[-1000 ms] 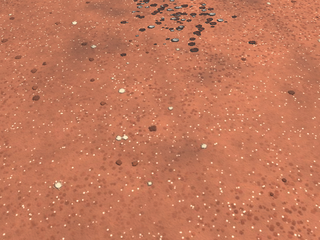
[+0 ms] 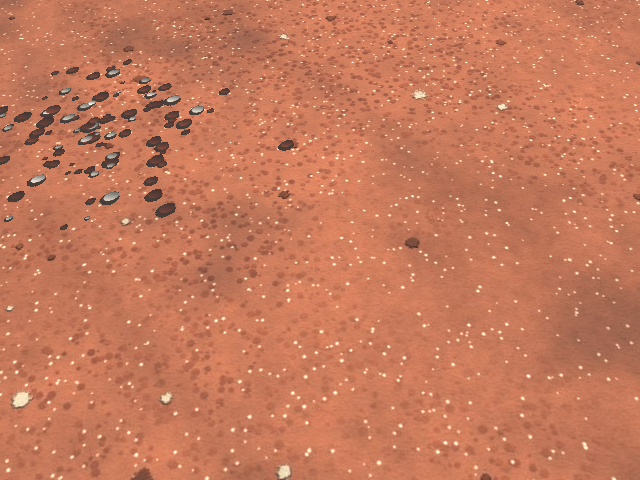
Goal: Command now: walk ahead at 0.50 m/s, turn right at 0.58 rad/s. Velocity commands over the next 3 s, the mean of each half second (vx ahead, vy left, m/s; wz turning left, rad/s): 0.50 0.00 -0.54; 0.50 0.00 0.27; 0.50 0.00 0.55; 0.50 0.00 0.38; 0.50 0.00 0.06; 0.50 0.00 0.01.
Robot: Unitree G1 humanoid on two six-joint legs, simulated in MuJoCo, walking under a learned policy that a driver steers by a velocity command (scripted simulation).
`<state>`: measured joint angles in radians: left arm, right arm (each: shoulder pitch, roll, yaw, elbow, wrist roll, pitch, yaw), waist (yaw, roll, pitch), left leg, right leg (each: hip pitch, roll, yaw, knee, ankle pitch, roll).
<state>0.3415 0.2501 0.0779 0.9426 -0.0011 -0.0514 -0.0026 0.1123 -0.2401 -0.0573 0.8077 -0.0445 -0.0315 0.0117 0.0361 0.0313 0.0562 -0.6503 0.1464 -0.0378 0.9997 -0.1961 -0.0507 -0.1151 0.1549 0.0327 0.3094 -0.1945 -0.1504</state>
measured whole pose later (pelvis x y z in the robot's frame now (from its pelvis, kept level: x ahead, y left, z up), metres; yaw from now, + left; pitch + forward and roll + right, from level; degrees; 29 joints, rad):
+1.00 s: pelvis +0.50 -0.05 +0.00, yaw -4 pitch +1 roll +0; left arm 0.32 0.23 0.04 0.84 0.02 -0.10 0.01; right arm 0.25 -0.29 -0.08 0.82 -0.03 0.00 0.05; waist 0.01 0.05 0.01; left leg -0.60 0.06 0.00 1.08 -0.23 0.04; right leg -0.12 0.01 -0.16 0.30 -0.20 -0.05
